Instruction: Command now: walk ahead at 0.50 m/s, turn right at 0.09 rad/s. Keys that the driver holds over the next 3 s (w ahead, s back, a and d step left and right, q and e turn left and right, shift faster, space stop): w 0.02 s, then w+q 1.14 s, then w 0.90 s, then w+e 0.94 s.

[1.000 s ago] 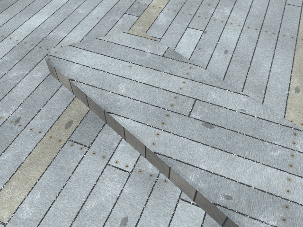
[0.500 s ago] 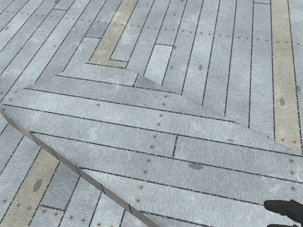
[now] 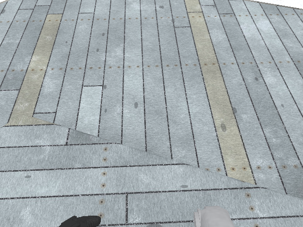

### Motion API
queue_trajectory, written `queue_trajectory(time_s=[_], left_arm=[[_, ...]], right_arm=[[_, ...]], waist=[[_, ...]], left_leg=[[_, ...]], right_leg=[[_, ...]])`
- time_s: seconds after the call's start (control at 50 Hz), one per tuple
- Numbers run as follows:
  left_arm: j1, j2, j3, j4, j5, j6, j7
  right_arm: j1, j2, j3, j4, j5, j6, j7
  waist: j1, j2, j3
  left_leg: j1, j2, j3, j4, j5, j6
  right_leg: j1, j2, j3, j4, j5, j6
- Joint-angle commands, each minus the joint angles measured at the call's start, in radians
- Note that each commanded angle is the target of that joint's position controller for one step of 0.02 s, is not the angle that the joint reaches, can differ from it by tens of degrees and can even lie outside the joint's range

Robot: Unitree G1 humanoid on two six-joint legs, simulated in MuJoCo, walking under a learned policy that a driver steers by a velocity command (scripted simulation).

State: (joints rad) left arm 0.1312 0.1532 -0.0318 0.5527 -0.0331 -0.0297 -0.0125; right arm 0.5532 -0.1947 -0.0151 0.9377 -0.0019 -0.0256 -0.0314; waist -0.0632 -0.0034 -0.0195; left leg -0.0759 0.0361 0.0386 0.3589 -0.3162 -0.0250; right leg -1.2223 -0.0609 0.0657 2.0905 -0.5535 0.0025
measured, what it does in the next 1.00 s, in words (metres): climbs, turning left: right foot 0.13 m higher, then left foot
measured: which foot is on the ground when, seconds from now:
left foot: down 0.00-0.14, up 0.16-0.76, down 0.78-1.00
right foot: up 0.00-0.12, down 0.14-0.78, up 0.80-1.00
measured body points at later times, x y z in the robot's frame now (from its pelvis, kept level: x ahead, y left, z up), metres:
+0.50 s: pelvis +0.26 -0.10 +0.13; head +0.25 -0.11 +0.58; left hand +0.21 +0.15 +0.00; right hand +0.47 -0.31 +0.03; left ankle +0.35 +0.06 -0.50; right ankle +0.23 -0.19 -0.61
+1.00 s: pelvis +0.50 +0.01 +0.13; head +0.53 +0.03 +0.58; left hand +0.56 +0.33 +0.05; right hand +0.70 -0.20 +0.02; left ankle +0.49 +0.07 -0.61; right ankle +0.62 -0.16 -0.52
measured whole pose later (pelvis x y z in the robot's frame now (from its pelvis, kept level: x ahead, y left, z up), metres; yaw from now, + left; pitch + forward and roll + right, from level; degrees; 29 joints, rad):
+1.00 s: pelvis +0.50 +0.01 +0.13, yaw +30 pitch +1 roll +0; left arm 0.08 0.29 0.06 0.67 0.01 -0.10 0.01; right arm 0.34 -0.26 -0.07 0.70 0.01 -0.04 0.03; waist -0.04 -0.02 0.05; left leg -0.25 -0.10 -0.04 0.40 -0.16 0.10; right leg -0.59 -0.11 0.09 1.09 -0.28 0.04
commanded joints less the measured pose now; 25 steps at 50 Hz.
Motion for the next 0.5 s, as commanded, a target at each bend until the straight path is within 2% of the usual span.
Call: queue_trajectory(time_s=[0.02,0.04,0.06,0.08,0.1,0.12,0.14,0.16,0.18,0.2,0.22,0.24,0.26,0.28,0.3,0.32,0.34,0.36,0.38,0.4,0.44,0.46,0.5], left_arm=[[-0.207,-0.012,-0.057,-0.228,0.041,-0.041,-0.029],[-0.232,-0.008,-0.051,-0.236,0.054,-0.051,-0.026],[-0.192,0.025,-0.030,-0.204,0.054,-0.053,-0.019],[-0.131,0.065,-0.006,-0.180,0.044,-0.056,-0.005],[-0.047,0.098,0.018,-0.160,0.021,-0.060,0.001],[0.053,0.138,0.044,-0.138,0.002,-0.056,0.006],[0.144,0.213,0.076,-0.120,0.004,-0.048,0.007],[0.294,0.361,0.113,-0.066,0.044,-0.041,0.008],[0.392,0.395,0.113,0.027,0.072,-0.036,0.004],[0.310,0.301,0.097,-0.002,0.075,-0.048,-0.007],[0.231,0.234,0.085,0.021,0.035,-0.054,-0.028],[0.165,0.154,0.068,0.068,0.017,-0.056,-0.038],[0.112,0.105,0.064,0.115,0.039,-0.057,-0.036],[0.080,0.066,0.058,0.144,0.061,-0.059,-0.033],[0.077,0.050,0.058,0.163,0.064,-0.069,-0.029],[0.091,0.038,0.055,0.199,0.063,-0.073,-0.025],[0.118,0.058,0.064,0.224,0.050,-0.076,-0.022],[0.150,0.054,0.067,0.249,0.050,-0.075,-0.016],[0.163,0.097,0.079,0.246,0.050,-0.075,-0.008],[0.151,0.099,0.083,0.243,0.053,-0.071,0.010],[0.176,0.119,0.085,0.247,0.059,-0.074,0.037],[0.183,0.139,0.088,0.246,0.062,-0.077,0.045],[0.186,0.188,0.100,0.239,0.062,-0.077,0.058]], right_arm=[[-0.110,-0.158,-0.013,-0.065,0.003,0.007,-0.029],[-0.114,-0.180,-0.023,-0.069,0.025,-0.013,-0.024],[-0.121,-0.206,-0.033,-0.062,0.032,-0.027,-0.009],[-0.111,-0.246,-0.039,-0.048,0.039,-0.032,0.001],[-0.076,-0.291,-0.049,-0.028,0.038,-0.028,0.005],[-0.049,-0.298,-0.050,-0.007,0.028,-0.012,0.007],[-0.049,-0.275,-0.048,-0.006,0.020,-0.009,0.008],[-0.076,-0.194,-0.032,-0.067,-0.006,-0.016,-0.006],[0.030,-0.025,-0.015,-0.093,0.008,-0.045,0.026],[0.075,-0.043,-0.035,-0.051,0.033,-0.058,0.054],[-0.049,-0.031,-0.036,-0.095,0.044,-0.040,0.055],[-0.150,-0.028,-0.030,-0.138,0.035,-0.020,0.044],[-0.189,-0.052,-0.040,-0.161,0.029,-0.005,0.035],[-0.178,-0.068,-0.047,-0.166,0.042,0.013,0.035],[-0.159,-0.069,-0.050,-0.172,0.044,0.024,0.036],[-0.164,-0.057,-0.049,-0.174,0.047,0.035,0.030],[-0.187,-0.053,-0.046,-0.193,0.042,0.036,0.023],[-0.213,-0.055,-0.045,-0.208,0.032,0.034,0.021],[-0.237,-0.076,-0.047,-0.216,0.029,0.037,0.021],[-0.281,-0.081,-0.050,-0.224,0.024,0.038,0.023],[-0.325,-0.100,-0.060,-0.247,0.020,0.032,0.037],[-0.340,-0.110,-0.064,-0.255,0.023,0.029,0.043],[-0.379,-0.103,-0.062,-0.272,0.020,0.026,0.058]], waist=[[0.096,-0.002,0.119],[0.083,0.048,0.082],[0.090,0.078,0.034],[0.124,0.130,-0.027],[0.165,0.218,-0.095],[0.228,0.290,-0.155],[0.285,0.321,-0.196],[0.291,-0.013,-0.267],[0.182,-0.534,-0.435],[0.146,-0.290,-0.410],[0.130,-0.221,-0.226],[0.102,-0.151,-0.062],[0.062,-0.141,0.020],[0.029,-0.155,0.041],[0.015,-0.154,0.052],[0.014,-0.145,0.065],[0.014,-0.115,0.080],[0.016,-0.078,0.078],[0.029,-0.073,0.088],[0.043,-0.065,0.092],[0.047,-0.076,0.064],[0.050,-0.060,0.062],[0.060,-0.038,0.067]], left_leg=[[-0.309,0.190,-0.103,-0.335,-0.019,0.183],[-0.458,0.189,-0.097,-0.435,0.070,0.197],[-0.456,0.177,-0.047,-0.447,0.239,0.208],[-0.311,0.161,-0.013,-0.358,0.633,0.209],[-0.110,0.182,-0.016,-0.208,1.081,0.193],[0.044,0.199,-0.032,-0.041,1.389,0.156],[0.074,0.191,-0.064,0.164,1.442,0.114],[-0.100,0.124,-0.119,0.546,0.813,0.079],[-0.386,-0.129,-0.251,0.903,-0.030,0.053],[-0.490,-0.149,-0.383,1.178,-0.005,0.036],[-0.584,-0.091,-0.241,1.277,0.018,0.043],[-0.653,-0.014,-0.157,1.271,0.057,0.066],[-0.635,0.026,-0.131,1.276,0.091,0.086],[-0.594,0.039,-0.134,1.257,0.109,0.101],[-0.578,0.040,-0.147,1.238,0.135,0.113],[-0.618,0.019,-0.138,1.279,0.141,0.127],[-0.662,0.025,-0.142,1.208,0.162,0.138],[-0.687,0.024,-0.163,1.158,0.216,0.146],[-0.713,0.018,-0.134,1.059,0.232,0.133],[-0.721,0.013,-0.110,0.991,0.251,0.118],[-0.734,0.020,-0.115,0.876,0.311,0.085],[-0.755,0.021,-0.114,0.831,0.333,0.073],[-0.760,0.030,-0.084,0.707,0.376,0.064]], right_leg=[[0.083,-0.095,-0.097,-0.441,0.243,0.006],[0.417,-0.098,-0.140,-0.578,0.329,-0.003],[0.607,-0.064,-0.203,-0.621,0.346,-0.007],[0.689,-0.016,-0.225,-0.706,0.280,-0.026],[0.737,0.042,-0.230,-0.825,0.181,-0.044],[0.808,0.091,-0.216,-0.973,0.157,-0.066],[0.912,0.082,-0.107,-1.127,0.185,-0.091],[1.101,-0.121,0.272,-1.266,0.386,-0.134],[1.264,-0.300,0.780,-1.714,0.346,-0.192],[1.180,-0.388,0.882,-1.794,0.216,-0.214],[1.024,-0.376,0.721,-1.781,0.036,-0.200],[0.880,-0.327,0.536,-1.748,-0.102,-0.165],[0.744,-0.287,0.376,-1.722,-0.117,-0.136],[0.694,-0.256,0.245,-1.718,-0.084,-0.107],[0.709,-0.244,0.160,-1.740,0.001,-0.092],[0.738,-0.252,0.127,-1.785,0.042,-0.098],[0.791,-0.246,0.058,-1.818,0.115,-0.088],[0.831,-0.241,0.013,-1.826,0.185,-0.069],[0.883,-0.227,-0.062,-1.858,0.245,-0.088],[0.917,-0.214,-0.131,-1.888,0.318,-0.096],[1.012,-0.207,-0.165,-1.910,0.392,-0.110],[1.057,-0.216,-0.183,-1.920,0.414,-0.119],[1.115,-0.230,-0.219,-1.943,0.432,-0.131]])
